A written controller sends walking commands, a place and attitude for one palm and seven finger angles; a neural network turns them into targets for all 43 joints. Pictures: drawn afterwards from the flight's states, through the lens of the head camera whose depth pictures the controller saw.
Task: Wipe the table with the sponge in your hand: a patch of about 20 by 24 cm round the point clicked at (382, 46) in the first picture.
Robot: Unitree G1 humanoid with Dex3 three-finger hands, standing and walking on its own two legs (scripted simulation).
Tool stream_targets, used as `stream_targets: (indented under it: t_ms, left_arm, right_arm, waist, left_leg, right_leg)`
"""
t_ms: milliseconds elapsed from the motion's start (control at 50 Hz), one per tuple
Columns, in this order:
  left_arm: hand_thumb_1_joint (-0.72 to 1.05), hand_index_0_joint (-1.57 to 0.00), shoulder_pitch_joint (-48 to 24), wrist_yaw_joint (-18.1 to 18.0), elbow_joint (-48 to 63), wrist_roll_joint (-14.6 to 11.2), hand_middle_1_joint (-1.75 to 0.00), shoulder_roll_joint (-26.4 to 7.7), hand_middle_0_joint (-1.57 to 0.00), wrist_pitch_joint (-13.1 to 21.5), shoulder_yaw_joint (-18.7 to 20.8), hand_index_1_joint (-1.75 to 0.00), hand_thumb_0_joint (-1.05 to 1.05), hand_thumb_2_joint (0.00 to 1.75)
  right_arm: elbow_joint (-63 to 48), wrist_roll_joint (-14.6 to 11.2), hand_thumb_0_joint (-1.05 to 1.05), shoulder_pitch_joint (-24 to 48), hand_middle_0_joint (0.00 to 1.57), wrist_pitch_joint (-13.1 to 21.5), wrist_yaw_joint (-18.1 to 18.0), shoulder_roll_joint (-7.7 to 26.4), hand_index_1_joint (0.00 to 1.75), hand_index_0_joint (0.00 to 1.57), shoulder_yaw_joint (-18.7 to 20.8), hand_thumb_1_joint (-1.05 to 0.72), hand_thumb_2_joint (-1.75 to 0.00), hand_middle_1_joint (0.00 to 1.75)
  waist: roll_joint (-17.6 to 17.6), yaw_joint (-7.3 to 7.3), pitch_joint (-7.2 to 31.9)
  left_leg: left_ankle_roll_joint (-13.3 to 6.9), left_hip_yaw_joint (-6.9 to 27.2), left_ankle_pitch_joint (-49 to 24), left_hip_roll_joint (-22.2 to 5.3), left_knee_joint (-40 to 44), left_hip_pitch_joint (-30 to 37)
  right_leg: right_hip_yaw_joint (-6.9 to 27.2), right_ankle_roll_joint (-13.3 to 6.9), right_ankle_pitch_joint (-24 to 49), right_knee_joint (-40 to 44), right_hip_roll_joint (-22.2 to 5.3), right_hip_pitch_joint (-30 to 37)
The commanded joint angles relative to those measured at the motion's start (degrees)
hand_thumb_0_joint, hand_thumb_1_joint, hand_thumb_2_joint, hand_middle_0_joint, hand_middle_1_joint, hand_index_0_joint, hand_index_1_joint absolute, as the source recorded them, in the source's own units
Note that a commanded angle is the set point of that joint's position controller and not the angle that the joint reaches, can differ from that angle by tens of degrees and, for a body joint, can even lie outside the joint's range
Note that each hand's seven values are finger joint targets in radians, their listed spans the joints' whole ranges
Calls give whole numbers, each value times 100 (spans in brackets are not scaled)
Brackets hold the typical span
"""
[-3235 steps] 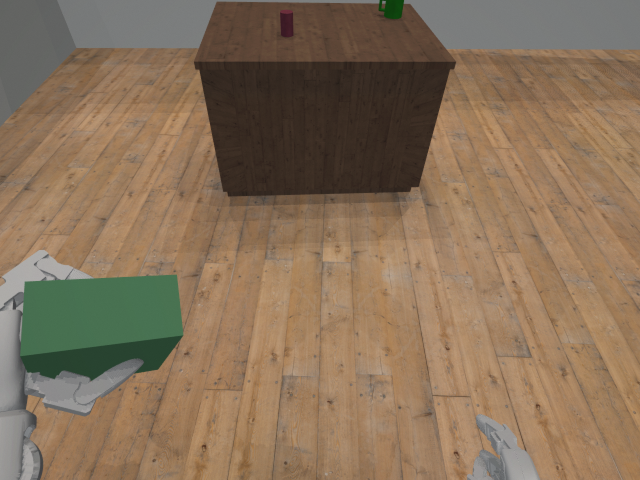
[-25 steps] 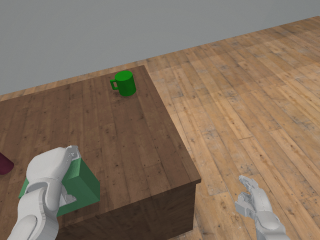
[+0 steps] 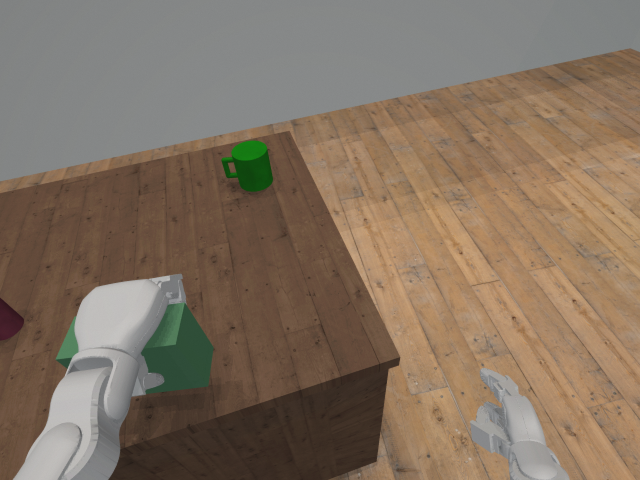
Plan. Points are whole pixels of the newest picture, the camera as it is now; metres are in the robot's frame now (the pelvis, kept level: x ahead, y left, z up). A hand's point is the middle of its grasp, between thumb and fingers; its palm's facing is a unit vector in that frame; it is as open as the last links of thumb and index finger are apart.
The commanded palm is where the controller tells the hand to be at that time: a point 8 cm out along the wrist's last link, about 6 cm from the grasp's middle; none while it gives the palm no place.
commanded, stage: move the sponge above the wiping area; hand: left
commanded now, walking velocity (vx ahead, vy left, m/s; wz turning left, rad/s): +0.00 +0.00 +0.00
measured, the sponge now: (149, 359) +0.23 +0.27 +0.03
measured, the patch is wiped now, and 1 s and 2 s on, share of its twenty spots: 0.00 0.00 0.00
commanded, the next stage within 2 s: none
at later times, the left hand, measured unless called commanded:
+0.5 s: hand (127, 318) +0.24 +0.29 +0.09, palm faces +0.14 -0.05 -0.99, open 9.7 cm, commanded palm +0.20 +0.28 +0.14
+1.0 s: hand (135, 328) +0.25 +0.29 +0.06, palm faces +0.03 -0.10 -1.00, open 9.7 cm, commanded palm +0.22 +0.27 +0.12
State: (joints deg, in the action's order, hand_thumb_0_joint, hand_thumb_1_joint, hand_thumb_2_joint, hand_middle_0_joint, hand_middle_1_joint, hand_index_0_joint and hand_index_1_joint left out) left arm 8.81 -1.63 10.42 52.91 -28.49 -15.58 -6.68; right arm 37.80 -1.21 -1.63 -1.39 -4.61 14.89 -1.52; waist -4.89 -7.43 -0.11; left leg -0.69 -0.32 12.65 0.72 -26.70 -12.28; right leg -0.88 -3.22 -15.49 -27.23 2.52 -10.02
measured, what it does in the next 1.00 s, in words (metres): stands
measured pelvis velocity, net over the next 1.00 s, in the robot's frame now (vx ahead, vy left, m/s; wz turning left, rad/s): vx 0.00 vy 0.01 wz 0.00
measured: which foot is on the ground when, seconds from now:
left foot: down 0.00-1.00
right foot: down 0.00-1.00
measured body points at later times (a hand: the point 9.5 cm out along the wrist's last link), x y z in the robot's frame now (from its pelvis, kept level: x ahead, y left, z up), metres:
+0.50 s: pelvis +0.00 +0.01 +0.00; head -0.01 -0.03 +0.45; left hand +0.23 +0.28 +0.15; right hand +0.26 -0.18 -0.08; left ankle +0.02 +0.11 -0.74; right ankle -0.01 -0.09 -0.74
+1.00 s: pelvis +0.00 +0.01 +0.00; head -0.01 -0.04 +0.45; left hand +0.24 +0.29 +0.12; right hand +0.25 -0.20 -0.09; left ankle +0.02 +0.11 -0.74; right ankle -0.01 -0.09 -0.74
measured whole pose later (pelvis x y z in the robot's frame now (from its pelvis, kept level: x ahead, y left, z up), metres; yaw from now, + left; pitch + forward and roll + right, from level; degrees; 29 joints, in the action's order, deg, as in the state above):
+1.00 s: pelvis +0.00 +0.01 +0.00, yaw +0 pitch -1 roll +0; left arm 3.2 -6.9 -1.4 51.9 -22.9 -30.0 -7.2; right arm 39.8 -3.9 0.1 -5.3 -2.5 14.9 -1.7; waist -5.9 -5.3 2.1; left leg -1.1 -0.4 12.3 1.4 -25.3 -12.0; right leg -0.7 -2.6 -15.5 -26.5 1.9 -10.0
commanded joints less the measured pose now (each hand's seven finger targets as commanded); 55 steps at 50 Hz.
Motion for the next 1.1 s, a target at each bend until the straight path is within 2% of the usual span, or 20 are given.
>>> stream_targets:
  t_ms: [0, 80, 100, 160, 220, 280, 320, 380, 400, 480, 560, 620, 680, 780, 800, 880, 900, 960, 1020, 1080]
  left_arm:
    - [10, -120, -1344, -923, 716, 126, -160, -1320, -120, -458, 1696, -160, 0, 130]
    - [10, -120, -277, -569, 65, -444, -160, -759, -120, -1273, 1243, -160, 0, 130]
    - [10, -120, -325, -383, 250, -529, -160, -430, -120, -1402, 793, -160, 0, 130]
    - [10, -120, -488, 2, 663, -421, -160, -320, -120, -1499, 279, -160, 0, 130]
    - [10, -120, -1302, 159, 1169, -33, -160, -839, -120, -1126, 426, -160, 0, 130]
    - [10, -120, -1985, -173, 1907, 355, -160, -1613, -120, -390, 1099, -160, 0, 130]
    - [10, -120, -2034, -530, 1603, 542, -160, -1389, -120, -64, 1121, -160, 0, 130]
    - [10, -120, -1601, -942, 1063, 535, -160, -1504, -120, -243, 1553, -160, 0, 130]
    - [10, -120, -1695, -987, 970, 485, -160, -1012, -120, -385, 1155, -160, 0, 130]
    - [10, -120, -645, -844, 2, -105, -160, -471, -120, -1254, 926, -160, 0, 130]
    - [10, -120, -990, -220, 205, -191, -160, 116, -120, -1613, -182, -160, 0, 130]
    - [10, -120, -1580, 10, 526, 144, -160, -405, -120, -1410, 12, -160, 0, 130]
    - [10, -120, -2040, -213, 1210, 462, -160, -1332, -120, -772, 841, -160, 0, 130]
    - [10, -120, -1773, -928, 752, 622, -160, -1228, -120, -381, 1220, -160, 0, 130]
    - [10, -120, -1787, -987, 653, 562, -160, -751, -120, -493, 855, -160, 0, 130]
    - [10, -120, -1254, -918, -338, 86, -160, -463, -120, -1188, 748, -160, 0, 130]
    - [10, -120, -1259, -786, -329, -11, -160, -74, -120, -1353, 308, -160, 0, 130]
    - [10, -120, -1583, -402, -410, -24, -160, -38, -120, -1573, -104, -160, 0, 130]
    - [10, -120, -2061, -187, -32, 135, -160, -391, -120, -1207, 50, -160, 0, 130]
    - [10, -120, -2100, -357, 448, 330, -160, -1162, -120, -560, 825, -160, 0, 130]
  right_arm:
    - [-848, -120, 0, 1281, 20, 225, 96, 492, 30, 20, 219, -90, -90, 30]
    - [-899, -268, 0, 1662, 20, 54, 176, 615, 30, 20, 191, -90, -90, 30]
    - [-1022, -302, 0, 1691, 20, 28, 182, 597, 30, 20, 140, -90, -90, 30]
    - [-1168, -323, 0, 1672, 20, 37, 164, 606, 30, 20, 133, -90, -90, 30]
    - [-1207, -194, 0, 1481, 20, 106, 122, 578, 30, 20, 115, -90, -90, 30]
    - [-1133, -7, 0, 1295, 20, 220, 15, 522, 30, 20, 163, -90, -90, 30]
    - [-1017, 31, 0, 1068, 20, 317, -18, 444, 30, 20, 214, -90, -90, 30]
    - [-835, -25, 0, 1140, 20, 221, 50, 510, 30, 20, 254, -90, -90, 30]
    - [-874, -72, 0, 1246, 20, 199, 90, 450, 30, 20, 226, -90, -90, 30]
    - [-822, -232, 0, 1665, 20, 57, 206, 532, 30, 20, 216, -90, -90, 30]
    - [-1043, -315, 0, 1732, 20, -43, 202, 569, 30, 20, 129, -90, -90, 30]
    - [-1090, -226, 0, 1578, 20, -44, 185, 578, 30, 20, 114, -90, -90, 30]
    - [-1065, -48, 0, 1409, 20, 1, 103, 559, 30, 20, 164, -90, -90, 30]
    - [-856, -30, 0, 1207, 20, 101, 105, 495, 30, 20, 253, -90, -90, 30]
    - [-885, -88, 0, 1277, 20, 97, 146, 430, 30, 20, 229, -90, -90, 30]
    - [-773, -249, 0, 1580, 20, -4, 185, 557, 30, 20, 224, -90, -90, 30]
    - [-863, -279, 0, 1645, 20, -24, 185, 535, 30, 20, 183, -90, -90, 30]
    - [-918, -328, 0, 1654, 20, -80, 144, 599, 30, 20, 163, -90, -90, 30]
    - [-977, -247, 0, 1471, 20, -3, 106, 596, 30, 20, 178, -90, -90, 30]
    - [-929, -83, 0, 1223, 20, 74, 39, 580, 30, 20, 242, -90, -90, 30]
  waist:
    - [-267, -102, 1301]
    - [283, -67, 661]
    - [375, 14, 671]
    - [636, 199, 732]
    - [626, 258, 1014]
    - [157, 87, 1521]
    - [-74, 71, 1626]
    - [-480, -45, 1391]
    - [-415, -1, 1409]
    - [102, -70, 872]
    - [621, 220, 754]
    - [692, 262, 1040]
    - [302, 69, 1599]
    - [-361, -61, 1448]
    - [-331, 2, 1408]
    - [185, 31, 836]
    - [343, 75, 942]
    - [681, 269, 789]
    - [671, 323, 1185]
    - [441, 136, 1708]
  left_leg:
    - [-82, 392, -1434, 41, 215, 611]
    - [-58, 309, -1087, 51, 379, 276]
    - [-92, 277, -1042, 31, 382, 245]
    - [-208, 343, -1019, 74, 327, 271]
    - [-307, 371, -946, 106, 268, 465]
    - [-323, 485, -1188, 70, 175, 923]
    - [-259, 468, -1335, -7, 95, 1044]
    - [-113, 553, -1376, -6, 235, 879]
    - [-88, 499, -1419, -24, 226, 843]
    - [-37, 420, -1256, 6, 422, 464]
    - [-157, 404, -981, 47, 434, 314]
    - [-260, 417, -904, 94, 367, 417]
    - [-290, 470, -1139, 87, 260, 739]
    - [-150, 531, -1366, 19, 232, 829]
    - [-122, 472, -1438, 8, 216, 782]
    - [-81, 408, -1008, 39, 416, 399]
    - [-117, 317, -992, 50, 396, 368]
    - [-199, 327, -760, 117, 377, 266]
    - [-309, 299, -874, 160, 240, 460]
    - [-316, 331, -1200, 170, 125, 676]
  right_leg:
    - [629, -205, 1215, 502, -166, 174]
    - [582, -77, 1114, 611, -194, 168]
    - [423, -10, 1189, 594, -252, 185]
    - [471, 26, 1225, 560, -255, 133]
    - [515, 16, 946, 551, -223, 16]
    - [720, -96, 1003, 511, -108, 62]
    - [620, -168, 947, 425, -83, -101]
    - [771, -311, 962, 491, -13, -20]
    - [571, -254, 996, 444, -83, -50]
    - [468, -156, 1103, 542, -131, 85]
    - [360, -29, 1033, 585, -208, 37]
    - [446, -42, 885, 523, -182, 60]
    - [658, -116, 1053, 444, -98, 219]
    - [738, -285, 1057, 454, -4, -10]
    - [543, -248, 1131, 395, -58, -24]
    - [520, -161, 908, 573, -109, -16]
    - [368, -82, 1012, 562, -180, 73]
    - [497, -24, 873, 644, -201, -1]
    - [542, -27, 1064, 563, -184, 83]
    - [742, -80, 1515, 468, -129, 326]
